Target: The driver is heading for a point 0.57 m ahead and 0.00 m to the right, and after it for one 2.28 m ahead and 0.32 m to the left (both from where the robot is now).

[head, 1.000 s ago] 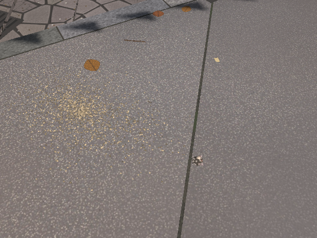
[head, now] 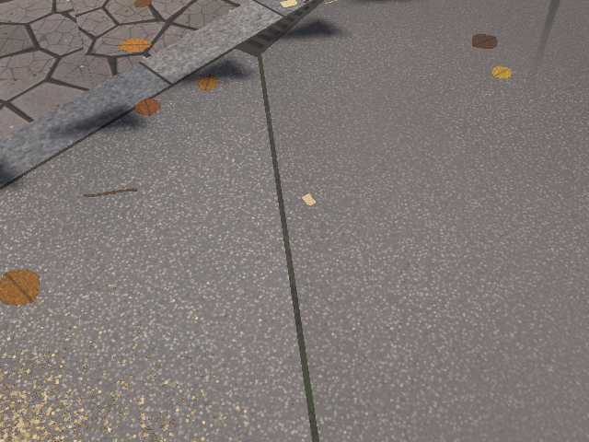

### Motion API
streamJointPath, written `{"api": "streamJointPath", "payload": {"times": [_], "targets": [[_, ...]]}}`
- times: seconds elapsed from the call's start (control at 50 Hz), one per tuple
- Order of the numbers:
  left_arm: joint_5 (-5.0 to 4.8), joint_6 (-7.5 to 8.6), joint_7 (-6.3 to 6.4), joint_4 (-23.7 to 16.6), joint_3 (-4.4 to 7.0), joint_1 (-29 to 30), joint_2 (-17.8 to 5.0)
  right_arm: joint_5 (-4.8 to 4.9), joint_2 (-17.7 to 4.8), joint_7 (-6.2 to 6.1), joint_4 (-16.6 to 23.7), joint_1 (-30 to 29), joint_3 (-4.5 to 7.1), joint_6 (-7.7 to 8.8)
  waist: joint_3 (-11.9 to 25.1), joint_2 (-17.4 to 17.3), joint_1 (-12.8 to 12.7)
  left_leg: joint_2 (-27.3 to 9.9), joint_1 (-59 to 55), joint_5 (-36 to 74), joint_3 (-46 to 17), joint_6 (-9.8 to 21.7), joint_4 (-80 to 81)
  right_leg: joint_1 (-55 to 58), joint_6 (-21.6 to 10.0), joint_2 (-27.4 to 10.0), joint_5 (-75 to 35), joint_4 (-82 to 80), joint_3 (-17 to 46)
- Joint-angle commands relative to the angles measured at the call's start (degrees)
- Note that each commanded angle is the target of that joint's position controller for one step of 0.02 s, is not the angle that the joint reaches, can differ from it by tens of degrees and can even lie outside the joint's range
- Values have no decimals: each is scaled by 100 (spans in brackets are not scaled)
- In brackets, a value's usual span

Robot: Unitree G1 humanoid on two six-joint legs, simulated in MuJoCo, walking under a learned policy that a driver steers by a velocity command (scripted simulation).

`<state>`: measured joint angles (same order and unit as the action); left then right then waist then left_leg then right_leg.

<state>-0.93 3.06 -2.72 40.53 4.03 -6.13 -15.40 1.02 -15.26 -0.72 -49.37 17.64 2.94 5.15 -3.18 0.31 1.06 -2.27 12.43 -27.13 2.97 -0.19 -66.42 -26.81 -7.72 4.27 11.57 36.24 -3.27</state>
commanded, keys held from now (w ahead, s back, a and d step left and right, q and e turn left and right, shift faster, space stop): w+e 0.18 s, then w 0.40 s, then w+q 0.42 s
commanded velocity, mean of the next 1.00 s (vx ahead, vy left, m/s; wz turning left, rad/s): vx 0.50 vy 0.00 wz -0.10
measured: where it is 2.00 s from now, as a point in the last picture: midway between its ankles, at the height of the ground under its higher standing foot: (277, 222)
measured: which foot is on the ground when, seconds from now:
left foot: up 0.00-0.38, down 0.40-0.90, up 0.92-1.00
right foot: down 0.00-0.42, up 0.44-0.88, down 0.90-1.00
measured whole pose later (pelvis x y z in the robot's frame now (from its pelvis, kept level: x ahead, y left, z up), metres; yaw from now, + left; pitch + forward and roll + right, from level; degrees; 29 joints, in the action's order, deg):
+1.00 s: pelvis +0.53 -0.05 +0.02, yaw -3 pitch +2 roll +0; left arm 0.3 6.0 -0.8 38.5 2.7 -6.4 -13.9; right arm 1.9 -16.9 -0.5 -45.9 22.2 3.3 3.1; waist 0.0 -2.1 2.4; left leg 0.5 21.2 -24.9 -4.5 1.2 -62.7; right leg -21.2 -1.1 0.3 10.4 29.1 -1.5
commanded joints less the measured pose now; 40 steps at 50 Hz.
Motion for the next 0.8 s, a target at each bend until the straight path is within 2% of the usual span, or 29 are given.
{"api": "streamJointPath", "payload": {"times": [0.02, 0.04, 0.06, 0.1, 0.14, 0.18, 0.22, 0.28, 0.34, 0.36, 0.38, 0.4, 0.42, 0.44, 0.46, 0.48, 0.5, 0.52, 0.54, 0.58, 0.62, 0.68, 0.74, 0.8], "targets": [[-22, 101, 71, -125, 242, -1027, -773, 81, -734, 61, 882, -563, 109, 442, 970, -189, -380, -249, 3281, 509, -892, 152, -899, 3339, -1238, -1800, -765, -1961, 3147], [-19, 109, 83, -227, 184, -675, -579, -68, -799, 17, 832, -530, 168, 379, 732, -202, -178, -406, 2882, 716, -840, 79, -410, 2628, -1083, -1568, -1242, -2039, 2661], [25, 104, 110, -314, 144, -542, -508, -118, -803, 24, 828, -402, 199, 287, 627, -120, -13, -488, 2523, 858, -842, 12, -209, 2136, -1035, -1405, -1471, -2185, 2421], [15, 131, 159, -327, 187, -581, -661, -187, -640, 20, 918, -363, 183, 162, 560, -27, 88, -479, 2293, 1030, -697, -182, 263, 1598, -1070, -1292, -2007, -2314, 2182], [19, 131, 233, -297, 236, -740, -851, -221, -512, -7, 1084, -719, 135, 106, 434, 59, 19, -390, 2301, 1520, -569, -337, 976, 1240, -998, -1121, -2235, -2356, 1861], [-23, 90, 292, -248, 255, -922, -906, -220, -389, -3, 1221, -1214, 74, 105, 371, 212, -171, -211, 2154, 2317, -506, -377, 1960, 1086, -767, -867, -2017, -2249, 1626], [-39, 54, 319, -186, 231, -1109, -857, -172, -295, 58, 1267, -1557, 16, 135, 418, 395, -382, -31, 1852, 3078, -428, -350, 2868, 1116, -575, -762, -1586, -2146, 1487], [-47, 50, 310, -23, 196, -1468, -820, -88, -409, 163, 1380, -1935, 28, 205, 394, 508, -607, 41, 1749, 3367, -491, -230, 3399, 1526, -519, -1059, -1092, -1974, 1824], [-20, 32, 320, 47, 199, -1544, -855, -86, -637, 226, 1470, -1957, 108, 279, 340, 613, -527, 66, 1777, 2716, -550, 57, 3738, 2173, -418, -1407, -1171, -1589, 2272], [-8, 15, 323, 49, 209, -1483, -886, -84, -690, 227, 1450, -1789, 137, 298, 345, 697, -408, 104, 1587, 2475, -492, 166, 3820, 2277, -360, -1454, -1454, -1438, 2332], [-4, 2, 324, 22, 193, -1370, -851, -101, -769, 209, 1343, -1366, 196, 316, 491, 710, -153, 217, 1031, 2449, -353, 313, 4049, 2303, -257, -1307, -2125, -1056, 2246], [29, 7, 310, -32, 127, -1294, -680, -161, -962, 177, 1201, -688, 285, 339, 993, 575, 168, -10, -42, 2654, -527, 559, 3990, 2075, -91, -988, -2547, -159, 1993], [130, 34, 319, -148, 24, -1477, -444, -220, -1334, 155, 1118, 240, 377, 336, 1877, -184, 424, -1007, -1764, 2793, -1709, 1070, 3771, 1010, 173, -490, -1389, 1543, 1535], [-47, 111, 311, -104, -67, -2254, -150, -186, -1541, 226, 818, 753, 462, 262, 2375, -2028, 198, -1988, -3247, 1299, -4270, 1876, 4535, -944, 540, 222, 1894, 3280, 1126], [-118, 137, 302, -38, 5, -1968, -652, -33, -1004, 243, 844, 746, 325, 240, 1883, -1325, 371, -1955, -3065, -19, -4658, 1706, 4886, -1687, 522, -96, 2043, 3895, 1508], [-120, 142, 285, -179, 55, -1276, -854, -22, -767, 216, 902, 351, 247, 195, 1072, -721, 421, -1768, -2315, 46, -3811, 1468, 4981, -1936, 513, -351, 1508, 3965, 1309], [-30, 152, 285, -277, 33, -903, -784, -90, -709, 209, 970, 13, 198, 149, 668, -282, 288, -1537, -1564, 689, -3190, 1372, 5092, -1781, 521, -599, 1067, 3731, 1061], [47, 165, 277, -324, 45, -761, -697, -128, -612, 216, 972, -177, 158, 135, 406, -205, 149, -1327, -1043, 1269, -2786, 1359, 5238, -1625, 538, -781, 777, 3362, 987], [53, 153, 265, -317, 51, -853, -614, -170, -541, 218, 970, -264, 122, 148, 406, -386, -4, -1152, -724, 1679, -2467, 1308, 5356, -1309, 554, -926, 601, 3111, 955], [33, 107, 258, -256, 21, -1020, -433, -121, -525, 226, 896, -243, 114, 175, 464, -591, -103, -978, -483, 2241, -2003, 1355, 5533, -1062, 629, -980, 510, 2738, 794], [104, 109, 286, -390, -18, -705, -330, -63, -698, 200, 804, -121, 154, 168, 359, -516, -76, -940, -352, 2750, -1797, 1455, 5672, -1150, 747, -1012, 293, 2110, 670], [116, 178, 270, -518, -89, -124, -177, -13, -864, 121, 695, 61, 209, 78, 291, -437, 78, -766, -278, 2884, -1451, 1353, 5713, -946, 871, -907, -606, 840, 604], [64, 240, 204, -586, -96, 391, -188, 36, -944, 89, 569, 350, 231, 6, 234, -491, 270, -680, -188, 2762, -1329, 1248, 5578, -459, 965, -658, -1268, -77, 526], [5, 323, 131, -722, -55, 780, -312, 67, -959, 59, 481, 592, 241, -78, 187, -557, 341, -846, -404, 2463, -1662, 1189, 5306, -219, 915, -533, -1196, -559, 596]]}}
Velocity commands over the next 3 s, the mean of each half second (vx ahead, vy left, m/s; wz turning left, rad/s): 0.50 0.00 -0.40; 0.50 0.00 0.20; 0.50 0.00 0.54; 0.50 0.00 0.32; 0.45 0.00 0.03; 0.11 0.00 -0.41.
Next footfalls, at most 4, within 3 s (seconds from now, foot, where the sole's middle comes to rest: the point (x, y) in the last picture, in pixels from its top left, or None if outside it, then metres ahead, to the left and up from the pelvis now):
0.40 left None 0.42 0.11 -0.75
0.90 right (376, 362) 0.61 -0.17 -0.75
1.40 left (254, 268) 0.87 0.12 -0.75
1.92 right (291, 171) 1.21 0.02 -0.75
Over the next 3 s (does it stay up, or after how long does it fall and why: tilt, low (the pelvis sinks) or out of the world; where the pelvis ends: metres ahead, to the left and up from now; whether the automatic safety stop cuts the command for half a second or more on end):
stays up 1.38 0.19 0.01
